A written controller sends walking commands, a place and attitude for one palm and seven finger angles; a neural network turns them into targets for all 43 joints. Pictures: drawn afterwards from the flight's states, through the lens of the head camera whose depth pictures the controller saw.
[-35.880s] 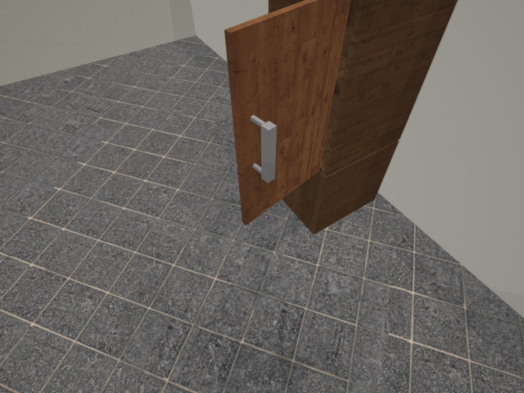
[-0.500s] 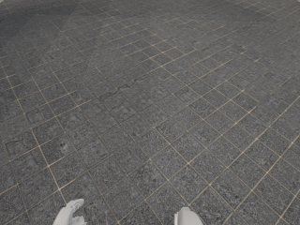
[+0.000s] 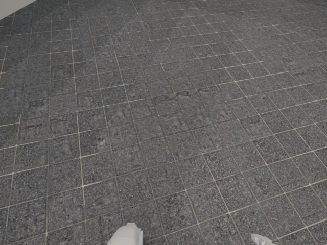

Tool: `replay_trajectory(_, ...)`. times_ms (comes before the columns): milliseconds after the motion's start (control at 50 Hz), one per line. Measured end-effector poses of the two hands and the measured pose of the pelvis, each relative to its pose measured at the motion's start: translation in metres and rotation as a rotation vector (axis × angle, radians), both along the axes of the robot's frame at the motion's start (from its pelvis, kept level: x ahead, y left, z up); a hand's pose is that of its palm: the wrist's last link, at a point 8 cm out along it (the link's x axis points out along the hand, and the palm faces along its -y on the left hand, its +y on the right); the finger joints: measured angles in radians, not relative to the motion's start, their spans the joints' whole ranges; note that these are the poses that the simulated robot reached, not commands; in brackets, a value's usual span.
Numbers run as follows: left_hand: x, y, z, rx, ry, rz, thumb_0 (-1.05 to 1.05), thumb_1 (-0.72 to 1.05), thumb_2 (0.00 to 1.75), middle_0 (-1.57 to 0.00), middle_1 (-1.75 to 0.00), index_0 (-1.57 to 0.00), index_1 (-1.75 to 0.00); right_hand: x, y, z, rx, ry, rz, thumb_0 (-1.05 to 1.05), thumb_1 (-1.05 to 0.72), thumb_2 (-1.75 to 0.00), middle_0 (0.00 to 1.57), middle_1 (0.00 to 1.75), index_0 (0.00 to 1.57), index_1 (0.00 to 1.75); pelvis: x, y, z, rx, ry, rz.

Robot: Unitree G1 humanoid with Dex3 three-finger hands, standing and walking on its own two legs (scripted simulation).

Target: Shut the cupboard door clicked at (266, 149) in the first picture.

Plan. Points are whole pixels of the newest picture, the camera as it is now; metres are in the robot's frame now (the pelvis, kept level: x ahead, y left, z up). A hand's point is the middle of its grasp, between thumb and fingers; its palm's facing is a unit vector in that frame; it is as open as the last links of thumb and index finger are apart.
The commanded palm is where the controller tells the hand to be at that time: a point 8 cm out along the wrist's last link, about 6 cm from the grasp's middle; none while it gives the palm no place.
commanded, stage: turn to face it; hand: left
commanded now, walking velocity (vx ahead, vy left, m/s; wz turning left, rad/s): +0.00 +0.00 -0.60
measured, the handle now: out of the picture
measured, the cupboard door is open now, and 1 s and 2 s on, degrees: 66 66 66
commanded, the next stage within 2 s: none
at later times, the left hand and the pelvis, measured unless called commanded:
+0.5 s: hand out of the picture +0.12 +0.21 -0.16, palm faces -0.16 -0.96 -0.22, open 7.4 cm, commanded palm none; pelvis +0.04 +0.02 +0.00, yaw -14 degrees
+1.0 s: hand (114, 204) +0.24 +0.16 -0.18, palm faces -0.46 -0.87 -0.19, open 7.4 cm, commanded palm none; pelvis +0.07 +0.03 -0.01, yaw -30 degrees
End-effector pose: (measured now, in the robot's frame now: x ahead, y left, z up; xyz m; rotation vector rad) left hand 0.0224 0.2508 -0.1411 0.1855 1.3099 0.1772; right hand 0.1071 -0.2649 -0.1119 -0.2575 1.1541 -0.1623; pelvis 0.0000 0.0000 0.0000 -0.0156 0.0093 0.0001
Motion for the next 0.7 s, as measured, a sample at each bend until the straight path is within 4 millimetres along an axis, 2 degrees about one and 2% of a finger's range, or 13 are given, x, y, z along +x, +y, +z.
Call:
replay_trajectory(60,-0.011,0.015,-0.018,-0.016,0.047,0.043,0.0,0.91,0.9,-0.2,-0.3,-0.2,-0.3,0.049,0.02,0.001,-0.027,-0.088,0.075,0.0,-0.91,-0.9,0.2,0.3,0.2,0.3,0.017,0.014,-0.013,-0.015,-0.001,0.004)
replay_trajectory(100,-0.013,0.021,-0.023,-0.017,0.083,0.059,0.01,0.91,0.9,-0.2,-0.3,-0.2,-0.3,0.069,0.035,0.005,-0.03,-0.128,0.101,0.0,-0.91,-0.9,0.2,0.3,0.2,0.3,0.022,0.02,-0.014,-0.008,-0.011,0.0)
replay_trajectory(160,-0.008,0.023,-0.019,-0.03,0.107,0.052,0.01,0.91,0.9,-0.2,-0.3,-0.2,-0.3,0.082,0.056,0.011,-0.015,-0.161,0.107,0.0,-0.91,-0.9,0.2,0.3,0.2,0.3,0.03,0.027,-0.007,-0.008,-0.023,-0.028)
replay_trajectory(240,0.009,0.022,-0.009,-0.055,0.107,0.02,0.01,0.91,0.9,-0.2,-0.3,-0.2,-0.3,0.078,0.076,0.013,0.033,-0.171,0.065,0.0,-0.9,-0.9,0.2,0.3,0.2,0.3,0.035,0.034,0.001,-0.016,-0.029,-0.071)
replay_trajectory(300,0.026,0.022,-0.003,-0.06,0.092,-0.011,0.01,0.91,0.9,-0.2,-0.3,-0.2,-0.3,0.062,0.082,0.009,0.066,-0.143,0.014,0.0,-0.9,-0.9,0.2,0.3,0.2,0.3,0.037,0.036,0.005,-0.02,-0.028,-0.107)
replay_trajectory(380,0.052,0.019,0.003,-0.051,0.066,-0.065,0.01,0.91,0.9,-0.2,-0.3,-0.2,-0.3,0.025,0.075,-0.001,0.086,-0.074,-0.081,0.0,-0.9,-0.9,0.21,0.3,0.21,0.3,0.038,0.032,0.007,-0.019,-0.023,-0.154)
replay_trajectory(480,0.093,0.007,0.008,-0.024,0.025,-0.169,0.01,0.91,0.9,-0.2,-0.3,-0.2,-0.3,-0.029,0.041,-0.013,0.063,-0.002,-0.236,-0.01,-0.91,-0.9,0.21,0.3,0.21,0.31,0.038,0.022,0.004,-0.004,-0.016,-0.222)
replay_trajectory(600,0.141,-0.021,0.009,0.024,-0.074,-0.295,0.01,0.91,0.9,-0.2,-0.3,-0.2,-0.3,-0.097,-0.004,-0.036,0.038,0.103,-0.38,0.0,-0.91,-0.9,0.2,0.3,0.2,0.3,0.036,0.0,-0.011,0.019,-0.006,-0.305)
replay_trajectory(640,0.15,-0.03,0.014,0.028,-0.085,-0.328,0.01,0.91,0.9,-0.2,-0.3,-0.2,-0.3,-0.111,-0.012,-0.035,0.028,0.135,-0.414,0.0,-0.91,-0.9,0.2,0.3,0.2,0.3,0.036,-0.002,-0.008,0.012,-0.006,-0.324)
replay_trajectory(700,0.16,-0.04,0.019,0.027,-0.08,-0.372,0.01,0.9,0.9,-0.2,-0.3,-0.2,-0.3,-0.122,-0.016,-0.024,0.018,0.138,-0.453,0.0,-0.91,-0.9,0.2,0.3,0.2,0.3,0.037,-0.005,-0.001,0.019,0.0,-0.359)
